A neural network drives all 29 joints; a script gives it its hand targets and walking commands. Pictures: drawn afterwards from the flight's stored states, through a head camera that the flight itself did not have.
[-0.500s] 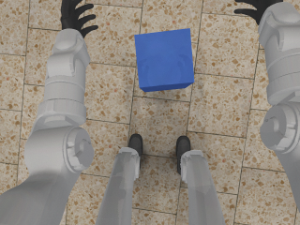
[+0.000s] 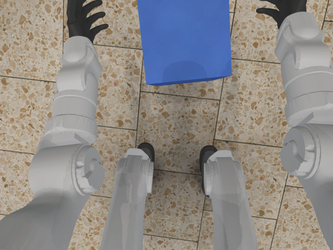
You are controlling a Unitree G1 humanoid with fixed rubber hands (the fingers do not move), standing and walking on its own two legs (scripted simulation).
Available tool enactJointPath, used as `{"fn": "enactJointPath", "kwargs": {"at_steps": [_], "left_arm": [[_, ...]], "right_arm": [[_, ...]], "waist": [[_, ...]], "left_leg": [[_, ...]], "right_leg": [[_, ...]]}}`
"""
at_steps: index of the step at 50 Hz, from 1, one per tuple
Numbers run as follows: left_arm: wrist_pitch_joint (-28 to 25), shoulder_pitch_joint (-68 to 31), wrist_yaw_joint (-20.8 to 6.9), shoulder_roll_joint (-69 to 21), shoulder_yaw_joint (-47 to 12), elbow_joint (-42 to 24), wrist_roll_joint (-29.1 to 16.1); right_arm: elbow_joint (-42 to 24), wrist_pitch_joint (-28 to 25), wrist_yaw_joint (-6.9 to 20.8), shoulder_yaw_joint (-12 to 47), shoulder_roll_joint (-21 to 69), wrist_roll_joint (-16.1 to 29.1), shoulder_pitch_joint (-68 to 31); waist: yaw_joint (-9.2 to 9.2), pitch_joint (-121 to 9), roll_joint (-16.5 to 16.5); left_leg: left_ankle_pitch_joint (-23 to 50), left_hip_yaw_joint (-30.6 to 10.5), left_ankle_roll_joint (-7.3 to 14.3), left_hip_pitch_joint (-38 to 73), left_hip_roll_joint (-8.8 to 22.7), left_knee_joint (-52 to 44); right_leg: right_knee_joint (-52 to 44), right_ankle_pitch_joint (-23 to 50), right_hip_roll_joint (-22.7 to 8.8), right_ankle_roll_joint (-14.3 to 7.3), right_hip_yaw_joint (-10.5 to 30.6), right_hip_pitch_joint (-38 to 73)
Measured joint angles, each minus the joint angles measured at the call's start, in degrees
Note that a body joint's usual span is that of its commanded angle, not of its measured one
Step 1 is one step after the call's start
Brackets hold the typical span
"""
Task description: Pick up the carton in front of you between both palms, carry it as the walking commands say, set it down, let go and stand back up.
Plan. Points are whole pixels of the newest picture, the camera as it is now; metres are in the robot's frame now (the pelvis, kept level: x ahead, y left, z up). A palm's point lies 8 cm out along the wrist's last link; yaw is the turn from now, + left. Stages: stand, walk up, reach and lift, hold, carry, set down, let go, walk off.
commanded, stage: reach and lift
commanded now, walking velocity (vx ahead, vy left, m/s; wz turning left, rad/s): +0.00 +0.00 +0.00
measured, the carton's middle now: (183, 47) +0.54 -0.03 -0.40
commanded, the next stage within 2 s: none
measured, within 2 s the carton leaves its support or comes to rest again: leaves its support in 1.34 s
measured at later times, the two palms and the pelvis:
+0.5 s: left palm (114, 52) +0.52 +0.16 -0.33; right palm (253, 39) +0.54 -0.20 -0.33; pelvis -0.04 +0.00 -0.15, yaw +0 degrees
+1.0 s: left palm (126, 50) +0.52 +0.13 -0.33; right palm (242, 39) +0.54 -0.17 -0.33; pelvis -0.05 +0.00 -0.15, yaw +0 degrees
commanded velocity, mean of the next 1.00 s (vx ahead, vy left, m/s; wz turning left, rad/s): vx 0.00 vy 0.00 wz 0.00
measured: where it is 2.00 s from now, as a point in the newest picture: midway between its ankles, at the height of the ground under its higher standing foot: (176, 178)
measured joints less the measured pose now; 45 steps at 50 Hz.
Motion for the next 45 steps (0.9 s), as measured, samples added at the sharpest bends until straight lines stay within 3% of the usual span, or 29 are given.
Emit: {"fn": "enactJointPath", "kwargs": {"at_steps": [5,10,21,33,45], "left_arm": [[1.8,-4.5,1.8,3.1,-5.5,0.8,-5.9],[3.6,-10.5,2.5,5.1,-8.0,4.2,-8.9],[1.7,-20.9,1.0,6.7,-8.4,14.0,-8.3],[-1.4,-18.9,1.6,7.2,-12.8,13.8,-12.0],[-0.9,-19.8,1.2,5.9,-11.7,15.4,-10.6]], "right_arm": [[0.4,1.5,-1.2,6.5,-4.4,6.6,-4.5],[4.0,3.2,-1.5,10.3,-7.1,9.9,-10.9],[12.2,1.7,-0.6,11.4,-8.6,10.4,-19.5],[9.9,-1.2,-2.0,15.0,-7.5,14.1,-16.8],[12.0,-0.4,-1.4,13.7,-5.3,12.4,-17.9]], "waist": [[0.23,5.9,0.6],[0.56,12.0,0.9],[0.28,24.8,1.0],[-0.42,26.6,1.5],[-0.57,25.6,1.1]], "left_leg": [[-2.0,0.4,-0.2,-5.8,-0.4,11.5],[-2.3,0.7,-0.6,-9.0,-0.5,19.6],[-2.9,0.3,-1.2,-10.7,-0.8,29.1],[-6.5,0.8,-0.6,-10.6,0.0,35.1],[-4.5,0.9,-0.6,-11.0,0.1,33.4]], "right_leg": [[11.7,-1.9,0.4,0.3,0.1,-6.0],[19.8,-2.0,0.7,0.6,0.1,-9.3],[29.5,-2.9,-0.1,0.1,-0.9,-10.9],[35.4,-6.7,-1.1,-0.4,-1.4,-10.6],[33.7,-4.5,-1.0,-0.4,-1.3,-11.1]]}}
